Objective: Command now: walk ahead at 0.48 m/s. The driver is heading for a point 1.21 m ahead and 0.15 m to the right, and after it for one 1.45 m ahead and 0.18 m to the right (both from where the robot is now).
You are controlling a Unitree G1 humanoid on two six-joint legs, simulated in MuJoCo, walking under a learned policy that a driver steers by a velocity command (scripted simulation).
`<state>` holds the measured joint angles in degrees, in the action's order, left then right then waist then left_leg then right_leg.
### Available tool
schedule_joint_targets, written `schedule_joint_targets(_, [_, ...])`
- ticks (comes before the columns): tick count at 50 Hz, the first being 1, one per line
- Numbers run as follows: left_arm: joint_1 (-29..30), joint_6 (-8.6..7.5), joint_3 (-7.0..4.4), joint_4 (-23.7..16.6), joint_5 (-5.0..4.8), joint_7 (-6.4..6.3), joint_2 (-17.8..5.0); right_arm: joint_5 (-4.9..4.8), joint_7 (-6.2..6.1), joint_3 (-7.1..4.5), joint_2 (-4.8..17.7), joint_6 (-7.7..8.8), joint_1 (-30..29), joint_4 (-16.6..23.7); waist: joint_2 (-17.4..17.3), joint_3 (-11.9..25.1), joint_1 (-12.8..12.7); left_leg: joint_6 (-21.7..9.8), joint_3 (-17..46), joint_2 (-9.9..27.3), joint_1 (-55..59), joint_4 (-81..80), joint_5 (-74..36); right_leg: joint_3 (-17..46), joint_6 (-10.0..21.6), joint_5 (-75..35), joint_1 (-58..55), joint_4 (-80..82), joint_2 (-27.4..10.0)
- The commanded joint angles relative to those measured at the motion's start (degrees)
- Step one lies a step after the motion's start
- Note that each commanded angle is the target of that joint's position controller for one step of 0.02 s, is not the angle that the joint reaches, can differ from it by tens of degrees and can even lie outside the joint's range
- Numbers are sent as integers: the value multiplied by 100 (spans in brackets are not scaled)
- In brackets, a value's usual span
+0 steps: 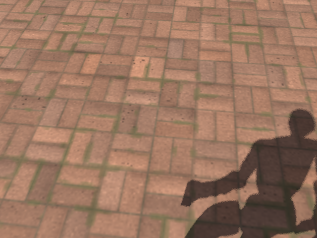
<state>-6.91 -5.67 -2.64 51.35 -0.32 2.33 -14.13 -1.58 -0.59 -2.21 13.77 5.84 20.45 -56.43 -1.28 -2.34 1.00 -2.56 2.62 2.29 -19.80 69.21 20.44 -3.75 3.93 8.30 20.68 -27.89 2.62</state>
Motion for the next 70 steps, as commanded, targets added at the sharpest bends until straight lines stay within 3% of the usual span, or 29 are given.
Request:
schedule_joint_targets(1, [-183, -112, -67, -110, 91, 28, -420, 25, -46, -155, 401, 12, 236, 325, 503, 431, 25, -86, 277, 627, -1179, 28, -604, 1942, 926, -73, -1094, 1888, -1523])
schedule_joint_targets(5, [-592, -133, -100, 121, 53, -90, -680, 103, -72, -196, 420, -131, -436, 611, 377, -31, 24, 118, 139, 752, -1773, -921, -1187, 1471, 1062, -284, -798, 2294, -1481])
schedule_joint_targets(11, [-1266, -44, -105, 314, -22, -243, -865, 108, 56, -115, 302, -40, -1825, 1022, 322, -193, -387, 221, -199, 436, -1728, -3126, -2842, 828, 770, -718, -1150, 2323, -1231])
schedule_joint_targets(15, [-1755, 64, -118, 533, -66, -257, -899, 51, 191, -56, 331, -3, -2491, 1284, 304, -342, -592, 157, -210, 300, -1911, -3760, -2648, 829, 757, -854, -2001, 2031, -1501])
schedule_joint_targets(18, [-1802, 171, -171, 589, -70, -283, -994, 35, 293, -74, 480, 45, -2570, 1427, 415, -258, -460, -39, -229, 189, -1777, -4046, -1982, 898, 650, -1519, -2610, 1575, -1760])
schedule_joint_targets(20, [-1586, 229, -198, 525, -56, -286, -1091, 39, 295, -202, 759, 67, -1854, 1273, 611, 233, -2, -246, -503, -139, -579, -4166, -1648, 743, 497, -3264, -2639, 711, -1643])
schedule_joint_targets(21, [-1519, 256, -144, 473, -18, -285, -965, 42, 257, -353, 1040, 66, -843, 964, 563, 853, 459, -445, -535, -201, 814, -4162, -1774, 514, 336, -3673, -2235, -421, -1332])
schedule_joint_targets(22, [-1579, 240, -39, 304, 99, -291, -755, 123, 195, -474, 1499, 46, 297, 735, -66, 1793, 788, -847, 750, 915, 2722, -3951, -1881, 255, 137, -2054, -934, -2296, -950])
schedule_joint_targets(23, [-2360, 107, 190, 348, 33, -207, 87, 134, 231, -514, 1732, 10, 540, 596, -1622, 2539, 345, -1716, 3496, 2140, 4545, -4680, -605, 454, -189, 2136, 1351, -4153, 131])
schedule_joint_targets(24, [-1936, -18, 35, 409, -142, -197, -604, 118, 222, -349, 1106, 17, 427, 669, -916, 2219, 596, -1453, 3647, 2014, 4264, -5079, -74, 1254, -72, 2446, 1940, -4768, -118])
schedule_joint_targets(25, [-1358, -90, -69, 212, -293, -198, -926, 128, 188, -278, 905, 40, -82, 756, -680, 1344, 513, -1165, 2684, 1865, 3440, -5210, -427, 1174, 14, 1919, 2228, -4800, -385])
schedule_joint_targets(26, [-1098, -94, -78, 165, -285, -247, -892, 151, 183, -231, 788, 63, -556, 838, -208, 919, 305, -1028, 1984, 1672, 2581, -5403, -1043, 1028, -16, 1363, 1985, -4549, -694])
schedule_joint_targets(27, [-998, -46, -117, 167, -200, -285, -815, 177, 196, -194, 621, 91, -821, 849, -113, 582, 150, -938, 1450, 1469, 1950, -5627, -1389, 1010, -60, 1023, 1776, -4215, -861])
schedule_joint_targets(29, [-1262, 126, -127, 239, -180, -280, -536, 245, 215, -159, 452, 140, -963, 774, -321, 432, -118, -829, 783, 1214, 1325, -5968, -1664, 1047, -97, 687, 1236, -3924, -1039])
schedule_joint_targets(33, [-929, 298, -156, 39, -152, -284, -397, 278, 123, -231, 679, 173, -777, 584, -177, 68, -178, -867, -43, 1186, 1121, -6256, -2326, 1138, -215, -6, 1779, -3382, -1063])
schedule_joint_targets(38, [-89, 233, -125, -300, -76, -143, -310, 250, -17, -246, 829, 111, -642, 520, -115, -133, 28, -653, -904, 1002, 1303, -6383, -2544, 724, -246, -1344, 1799, -1745, -930])
schedule_joint_targets(44, [859, 233, -55, -903, -89, 89, -236, 129, -77, -315, 1009, -135, -78, 318, -38, -359, 294, -580, -1280, 1417, 2625, -5835, -3455, 211, -15, -767, 2232, -896, -777])
schedule_joint_targets(47, [470, 265, -192, -1017, -110, 167, -507, 95, -142, -387, 1249, -267, -308, 449, -375, 95, -109, -397, -1516, 1445, 2816, -4749, -6027, -288, 283, 84, 1231, -890, -272])
schedule_joint_targets(49, [-1043, 283, -500, -701, -143, 96, -1047, 76, -181, -386, 1302, -340, -508, 562, -317, 900, -948, -122, -1673, 1144, 2088, -2628, -6202, -277, 667, -87, -943, -394, 149])
schedule_joint_targets(50, [-1794, 348, -685, -550, -129, -56, -1622, 210, -167, -292, 1057, -266, -376, 716, 601, 1442, -1088, 139, -1679, 784, 520, -748, -3596, 1352, 1050, -157, -2668, -278, -854])
schedule_joint_targets(51, [-1455, 308, -692, -748, -128, -66, -1936, 232, -55, -80, 324, -38, -30, 1002, 1639, 2031, -424, 462, -724, -607, -1830, 1204, 1198, 4851, 2243, 671, -4255, 676, -2161])
schedule_joint_targets(52, [-1620, 262, -550, -759, -60, -48, -1482, 9, 56, -169, 837, 232, -659, 1129, 932, 2176, -826, 273, 362, -348, -2479, 1468, 1139, 4990, 2077, 779, -4358, 1161, -2176])
schedule_joint_targets(53, [-1418, 199, -476, -764, -40, -60, -1164, -145, 99, -188, 920, 342, -1029, 1271, 687, 1444, -763, 115, 311, -67, -2764, 1185, 676, 4033, 1807, 451, -3781, 1126, -1975])
schedule_joint_targets(54, [-991, 150, -404, -815, -66, -46, -923, -79, 68, -186, 873, 360, -983, 1177, 65, 902, -425, 87, 250, 251, -2482, 552, 214, 3202, 1541, -198, -2816, 1140, -1710])
schedule_joint_targets(56, [-446, 124, -274, -987, 11, -79, -567, 107, 30, -275, 948, 207, -810, 1040, 101, 601, -75, 176, 191, 572, -1669, -155, -203, 2379, 1320, -1096, -1639, 1345, -1374])
schedule_joint_targets(59, [-636, 74, -305, -885, 0, -144, -780, 196, 19, -242, 716, 16, -818, 1092, 223, 446, 10, 413, 13, 608, -1455, -840, -621, 1853, 1341, -1895, -1043, 1631, -1245])
schedule_joint_targets(62, [-900, 80, -321, -759, -20, -240, -907, 210, 7, -198, 624, -18, -1406, 1286, 334, 247, -188, 527, -97, 536, -1687, -1990, -1686, 1398, 1111, -2032, -1020, 1726, -1018])
schedule_joint_targets(65, [-1068, 91, -295, -667, -21, -265, -916, 134, 79, -136, 509, 26, -1846, 1357, 481, 169, -424, 436, -239, 358, -1466, -3164, -2782, 1049, 839, -1508, -1143, 1783, -888])
schedule_joint_targets(70, [-1432, 106, -285, -372, 15, -262, -948, 34, 250, -89, 569, 68, -2417, 1581, 462, -135, -660, 103, -237, 230, -1972, -3794, -2702, 1021, 766, -1399, -2234, 1689, -1403])
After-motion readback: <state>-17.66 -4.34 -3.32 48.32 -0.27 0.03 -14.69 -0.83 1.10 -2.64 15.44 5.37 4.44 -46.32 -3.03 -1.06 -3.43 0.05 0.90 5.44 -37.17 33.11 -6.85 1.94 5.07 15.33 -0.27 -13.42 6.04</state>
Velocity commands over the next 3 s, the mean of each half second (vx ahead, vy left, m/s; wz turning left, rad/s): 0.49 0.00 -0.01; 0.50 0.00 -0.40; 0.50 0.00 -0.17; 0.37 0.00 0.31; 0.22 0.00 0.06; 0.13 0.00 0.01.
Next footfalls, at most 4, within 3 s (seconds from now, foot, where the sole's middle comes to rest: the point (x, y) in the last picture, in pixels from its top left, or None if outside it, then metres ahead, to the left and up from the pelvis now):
0.42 left None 0.43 0.15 -0.77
0.98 right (190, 184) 0.70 -0.11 -0.77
1.52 left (170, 121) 1.07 -0.03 -0.77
1.98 right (209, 93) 1.27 -0.27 -0.77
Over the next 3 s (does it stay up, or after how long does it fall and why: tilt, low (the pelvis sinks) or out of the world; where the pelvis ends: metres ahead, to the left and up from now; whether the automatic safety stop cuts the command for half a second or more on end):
stays up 1.32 -0.21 0.01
